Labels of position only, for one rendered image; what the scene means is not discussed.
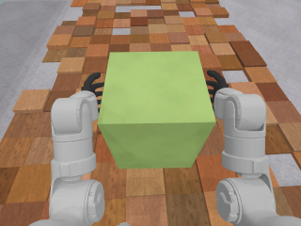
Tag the left robot upper arm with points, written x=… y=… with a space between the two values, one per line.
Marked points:
x=75 y=203

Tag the left robot forearm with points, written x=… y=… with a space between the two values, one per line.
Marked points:
x=71 y=124

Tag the right robot hand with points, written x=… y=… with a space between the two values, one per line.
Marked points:
x=220 y=84

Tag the carton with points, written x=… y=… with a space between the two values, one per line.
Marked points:
x=156 y=111

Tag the right robot upper arm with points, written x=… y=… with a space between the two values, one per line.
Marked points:
x=245 y=201

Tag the right robot forearm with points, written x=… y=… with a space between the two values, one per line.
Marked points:
x=244 y=129

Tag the left robot hand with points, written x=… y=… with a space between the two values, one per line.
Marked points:
x=88 y=86

